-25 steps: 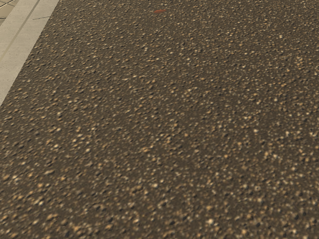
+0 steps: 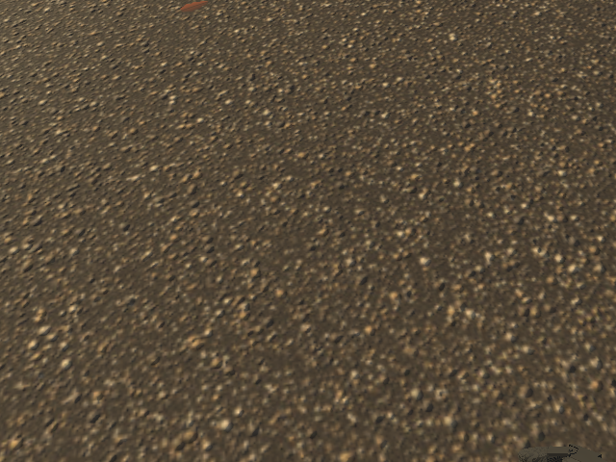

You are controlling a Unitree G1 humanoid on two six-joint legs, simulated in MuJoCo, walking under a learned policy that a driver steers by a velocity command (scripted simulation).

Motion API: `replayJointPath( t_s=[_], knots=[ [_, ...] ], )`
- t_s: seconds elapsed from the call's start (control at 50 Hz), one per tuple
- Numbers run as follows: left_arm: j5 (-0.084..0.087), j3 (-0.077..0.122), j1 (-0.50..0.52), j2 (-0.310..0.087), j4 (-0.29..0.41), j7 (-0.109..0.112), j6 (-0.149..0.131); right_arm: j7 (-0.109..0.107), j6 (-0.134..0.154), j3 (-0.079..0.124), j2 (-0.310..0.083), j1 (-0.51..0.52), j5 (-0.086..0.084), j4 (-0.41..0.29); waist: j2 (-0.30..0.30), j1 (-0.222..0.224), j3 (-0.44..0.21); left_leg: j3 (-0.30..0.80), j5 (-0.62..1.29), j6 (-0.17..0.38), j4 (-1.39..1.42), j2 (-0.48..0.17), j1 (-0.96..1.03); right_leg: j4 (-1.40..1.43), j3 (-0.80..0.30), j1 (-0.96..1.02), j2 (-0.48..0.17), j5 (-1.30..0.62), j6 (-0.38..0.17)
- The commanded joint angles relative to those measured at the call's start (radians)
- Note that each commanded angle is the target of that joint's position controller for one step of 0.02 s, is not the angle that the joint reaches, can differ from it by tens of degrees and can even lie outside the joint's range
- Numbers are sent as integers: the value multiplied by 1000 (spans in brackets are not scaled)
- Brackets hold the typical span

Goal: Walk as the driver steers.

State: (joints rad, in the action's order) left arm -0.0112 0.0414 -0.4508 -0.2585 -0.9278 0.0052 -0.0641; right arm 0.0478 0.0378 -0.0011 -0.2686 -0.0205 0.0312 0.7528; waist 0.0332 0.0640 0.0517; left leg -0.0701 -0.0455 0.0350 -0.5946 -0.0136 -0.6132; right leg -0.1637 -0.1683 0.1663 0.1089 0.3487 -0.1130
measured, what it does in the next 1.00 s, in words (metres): walks ahead, turning left: left foot, then right foot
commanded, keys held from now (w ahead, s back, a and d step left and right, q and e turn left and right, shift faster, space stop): w+q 0.72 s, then w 0.22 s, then w+e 0.06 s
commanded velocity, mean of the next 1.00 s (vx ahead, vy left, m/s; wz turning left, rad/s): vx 0.49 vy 0.00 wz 0.38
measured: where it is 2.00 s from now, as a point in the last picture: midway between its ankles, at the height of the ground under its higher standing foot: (264, 216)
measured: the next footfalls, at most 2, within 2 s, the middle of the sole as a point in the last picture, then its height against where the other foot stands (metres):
left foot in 0.06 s outside the picture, level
right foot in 0.56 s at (383, 424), level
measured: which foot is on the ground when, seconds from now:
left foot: up 0.00-0.04, down 0.06-0.56, up 0.58-1.00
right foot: down 0.00-0.08, up 0.10-0.54, down 0.56-1.00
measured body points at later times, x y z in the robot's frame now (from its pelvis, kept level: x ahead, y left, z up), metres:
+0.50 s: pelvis +0.29 +0.01 +0.01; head +0.33 +0.02 +0.46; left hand +0.47 +0.27 -0.08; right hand +0.31 -0.27 -0.12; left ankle +0.18 +0.08 -0.73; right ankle +0.47 -0.10 -0.70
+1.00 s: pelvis +0.54 +0.06 +0.01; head +0.58 +0.08 +0.46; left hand +0.38 +0.27 -0.12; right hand +0.84 -0.03 -0.09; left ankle +0.61 +0.22 -0.70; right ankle +0.48 -0.08 -0.73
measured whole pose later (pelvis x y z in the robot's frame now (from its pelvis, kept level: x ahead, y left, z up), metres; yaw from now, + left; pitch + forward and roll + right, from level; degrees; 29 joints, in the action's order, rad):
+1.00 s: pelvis +0.54 +0.06 +0.01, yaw +27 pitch +2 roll -1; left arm -0.02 0.03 -0.46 -0.24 -0.91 -0.01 -0.08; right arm 0.07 0.01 0.02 -0.25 -0.03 0.04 0.73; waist 0.04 0.09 0.03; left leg -0.03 -0.12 0.05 -0.65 -0.03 -0.57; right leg -0.24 0.15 0.04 0.01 0.31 -0.02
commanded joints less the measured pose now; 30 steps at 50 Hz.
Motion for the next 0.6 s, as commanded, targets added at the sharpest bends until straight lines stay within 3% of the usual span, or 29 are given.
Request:
replayJointPath(
  t_s=[0.02, 0.04, 0.06, 0.08, 0.1, 0.12, 0.14, 0.16, 0.18, 0.22, 0.26, 0.32, 0.38, 0.46, 0.5, 0.54, 0.56, 0.58, 0.6],
  knots=[
    [-20, 33, 4, -175, 28, 12, -18, -21, 18, 38, -131, -93, -11, -21, -145, -95, -70, -26, -62, 74, 43, 85, 286, -227, 15, -59, -254, -1165, -4],
    [-25, 35, 23, -184, 29, 12, -13, -32, 22, 48, -145, -246, -15, 30, -139, -164, -139, -22, -64, 96, 90, 95, 426, -409, 39, -65, -244, -1196, 3],
    [-24, 30, 31, -171, 35, 11, -12, -45, 27, 59, -171, -390, -3, 68, -96, -227, -211, 52, -88, 130, 109, 20, 627, -638, 68, -185, -216, -1020, 9],
    [-2, 12, -28, -94, 69, 2, -16, -56, 25, 87, -269, -488, 17, 77, 109, -204, -319, 470, -186, 248, 121, -235, 858, -1026, 139, -455, -91, -537, 52],
    [-7, 17, -68, -114, 66, -4, -19, -39, 11, 92, -255, -435, -10, 96, 216, -139, -342, 873, -145, 350, 285, -347, 909, -1227, 121, -686, 34, 128, 64],
    [-31, 15, 11, -140, 82, -2, -22, -28, 11, 87, -206, -312, -31, 71, 83, -104, -192, 791, -267, 335, 315, -309, 781, -1241, 61, -768, -52, 48, 46],
    [-32, 11, 97, -147, 98, -7, -31, -25, 12, 77, -147, -255, -30, 58, -4, -103, -98, 656, -251, 318, 337, -276, 650, -1193, 70, -778, -97, -20, 45],
    [-32, 8, 137, -135, 113, -12, -32, -26, 15, 69, -118, -244, -21, 63, -45, -82, -40, 576, -181, 290, 361, -228, 547, -1125, 78, -757, -128, -37, 47],
    [-40, 7, 152, -129, 129, -15, -23, -31, 21, 64, -108, -255, -20, 78, -44, -60, -11, 521, -90, 274, 373, -193, 476, -1071, 80, -732, -148, -36, 59],
    [-46, -3, 139, -100, 139, -20, 2, -33, 34, 67, -118, -277, -24, 97, -15, -31, -24, 449, 23, 264, 388, -150, 417, -986, 98, -687, -164, -29, 89],
    [-45, -12, 175, -84, 160, -23, 15, -35, 38, 75, -140, -302, -27, 105, -4, -33, -21, 402, 39, 268, 409, -125, 377, -894, 127, -698, -176, -54, 118],
    [-40, -22, 331, -73, 221, -25, 18, -37, 33, 82, -147, -349, -30, 112, 8, -73, 17, 377, 10, 241, 440, -88, 354, -709, 157, -740, -185, -196, 156],
    [-31, -28, 437, -68, 258, -29, 17, -38, 28, 90, -151, -409, -31, 119, 18, -122, -1, 375, 55, 199, 404, -69, 420, -568, 162, -742, -165, -320, 167],
    [-19, -31, 527, -76, 304, -28, 6, -46, 19, 98, -159, -460, -17, 116, 34, -158, -17, 415, 190, 179, 314, -83, 520, -465, 158, -728, -126, -303, 160],
    [-16, -26, 492, -95, 306, -25, -2, -54, 16, 104, -172, -430, -12, 98, 50, -127, -29, 449, 215, 151, 261, -95, 525, -389, 140, -634, -110, -246, 143],
    [-14, -9, 336, -132, 262, -11, -15, -53, 19, 110, -192, -374, -13, 76, 42, -47, -83, 457, 282, 113, 128, -67, 476, -297, 146, -402, -77, -192, 112],
    [-26, 8, 217, -178, 235, 4, -30, -44, 28, 105, -171, -369, -24, 71, -22, 10, -159, 404, 239, 87, -57, -4, 414, -251, 89, -216, -146, -182, 78],
    [-50, 27, 46, -253, 230, 23, -33, -42, 39, 83, -87, -373, -36, 34, -150, 66, -317, 297, -60, 67, -334, 52, 296, -227, -158, 4, -410, 32, 26],
    [-52, 45, 87, -322, 231, 24, -12, -42, 33, 75, -48, -478, -52, 2, -359, -17, -343, 189, -546, 46, -520, 170, 12, -97, -583, 109, -577, 124, -75]
  ],
)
